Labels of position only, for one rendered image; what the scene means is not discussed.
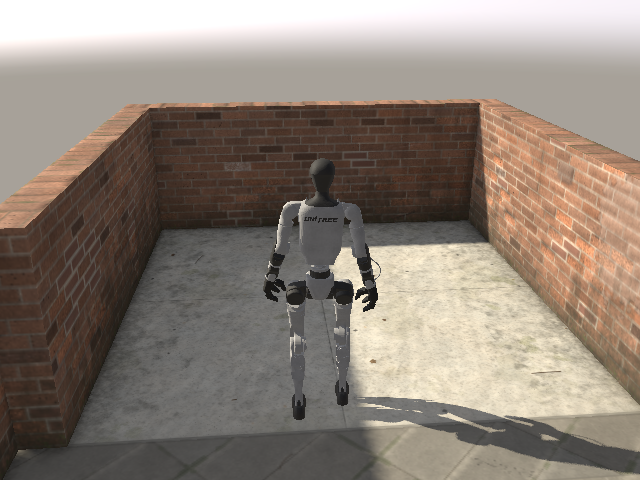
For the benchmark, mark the robot left hand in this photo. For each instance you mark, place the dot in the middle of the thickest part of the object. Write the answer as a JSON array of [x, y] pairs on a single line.
[[268, 286]]

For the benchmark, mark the robot right forearm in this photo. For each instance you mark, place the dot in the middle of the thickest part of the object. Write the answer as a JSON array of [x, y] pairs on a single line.
[[366, 270]]

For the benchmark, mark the robot left forearm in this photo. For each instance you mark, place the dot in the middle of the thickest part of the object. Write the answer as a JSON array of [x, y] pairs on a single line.
[[274, 264]]

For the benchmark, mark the humanoid robot head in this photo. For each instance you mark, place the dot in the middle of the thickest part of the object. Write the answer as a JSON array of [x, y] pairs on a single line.
[[322, 174]]

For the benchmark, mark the robot right hand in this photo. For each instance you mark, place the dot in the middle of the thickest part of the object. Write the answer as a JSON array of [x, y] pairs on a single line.
[[372, 297]]

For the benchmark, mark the robot left shin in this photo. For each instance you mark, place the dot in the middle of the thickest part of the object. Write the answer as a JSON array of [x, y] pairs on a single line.
[[297, 371]]

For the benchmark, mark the right robot upper arm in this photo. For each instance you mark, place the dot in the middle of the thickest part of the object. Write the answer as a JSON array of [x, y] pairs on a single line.
[[352, 212]]

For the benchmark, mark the left robot upper arm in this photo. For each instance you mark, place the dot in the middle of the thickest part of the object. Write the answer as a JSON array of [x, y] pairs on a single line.
[[290, 211]]

